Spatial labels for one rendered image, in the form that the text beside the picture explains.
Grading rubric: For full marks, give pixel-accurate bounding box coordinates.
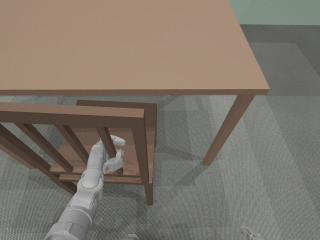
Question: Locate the left robot hand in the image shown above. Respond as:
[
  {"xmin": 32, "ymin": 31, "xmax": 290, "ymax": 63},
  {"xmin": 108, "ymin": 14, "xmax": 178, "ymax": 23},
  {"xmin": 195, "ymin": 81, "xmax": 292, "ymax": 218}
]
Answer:
[{"xmin": 86, "ymin": 134, "xmax": 126, "ymax": 175}]

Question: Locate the chair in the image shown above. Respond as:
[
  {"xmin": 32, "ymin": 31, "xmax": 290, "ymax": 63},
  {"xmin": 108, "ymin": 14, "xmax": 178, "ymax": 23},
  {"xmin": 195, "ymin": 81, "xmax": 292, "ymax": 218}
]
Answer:
[{"xmin": 0, "ymin": 99, "xmax": 157, "ymax": 206}]

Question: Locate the left robot shin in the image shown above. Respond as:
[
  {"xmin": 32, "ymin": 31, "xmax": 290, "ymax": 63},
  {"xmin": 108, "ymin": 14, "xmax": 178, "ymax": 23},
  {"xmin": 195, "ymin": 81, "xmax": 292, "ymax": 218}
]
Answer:
[{"xmin": 128, "ymin": 234, "xmax": 139, "ymax": 239}]

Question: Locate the right robot hand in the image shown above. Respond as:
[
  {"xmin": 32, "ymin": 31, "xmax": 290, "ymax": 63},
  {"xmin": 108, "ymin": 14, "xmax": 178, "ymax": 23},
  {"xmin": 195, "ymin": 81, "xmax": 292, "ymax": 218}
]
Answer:
[{"xmin": 239, "ymin": 225, "xmax": 265, "ymax": 240}]

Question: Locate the robot left forearm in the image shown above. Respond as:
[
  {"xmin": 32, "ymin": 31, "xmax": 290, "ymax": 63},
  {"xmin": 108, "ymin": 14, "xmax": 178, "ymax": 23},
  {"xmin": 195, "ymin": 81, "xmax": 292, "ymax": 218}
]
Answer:
[{"xmin": 43, "ymin": 168, "xmax": 104, "ymax": 240}]

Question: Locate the table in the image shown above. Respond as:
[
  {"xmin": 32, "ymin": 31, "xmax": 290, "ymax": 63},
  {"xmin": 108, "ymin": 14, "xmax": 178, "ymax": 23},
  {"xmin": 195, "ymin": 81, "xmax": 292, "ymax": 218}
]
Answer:
[{"xmin": 0, "ymin": 0, "xmax": 270, "ymax": 169}]

